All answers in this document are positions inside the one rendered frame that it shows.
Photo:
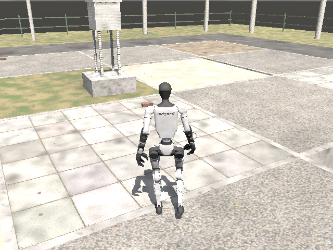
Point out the left robot forearm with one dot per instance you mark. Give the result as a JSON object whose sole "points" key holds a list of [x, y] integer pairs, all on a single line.
{"points": [[142, 142]]}

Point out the right robot upper arm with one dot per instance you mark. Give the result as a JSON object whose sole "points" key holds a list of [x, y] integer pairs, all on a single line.
{"points": [[184, 117]]}

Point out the left robot upper arm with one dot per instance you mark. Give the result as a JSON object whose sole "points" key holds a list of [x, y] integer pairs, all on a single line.
{"points": [[147, 119]]}

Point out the left robot hand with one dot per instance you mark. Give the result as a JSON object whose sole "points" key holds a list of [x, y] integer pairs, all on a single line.
{"points": [[139, 160]]}

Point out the right robot hand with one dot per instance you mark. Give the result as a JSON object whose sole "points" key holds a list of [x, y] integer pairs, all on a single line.
{"points": [[192, 147]]}

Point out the humanoid robot head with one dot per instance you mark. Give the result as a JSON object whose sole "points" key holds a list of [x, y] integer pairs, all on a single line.
{"points": [[165, 91]]}

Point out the robot right foot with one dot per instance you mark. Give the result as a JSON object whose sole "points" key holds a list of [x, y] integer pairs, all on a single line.
{"points": [[180, 209]]}

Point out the right robot forearm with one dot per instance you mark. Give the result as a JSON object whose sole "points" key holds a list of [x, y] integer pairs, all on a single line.
{"points": [[190, 137]]}

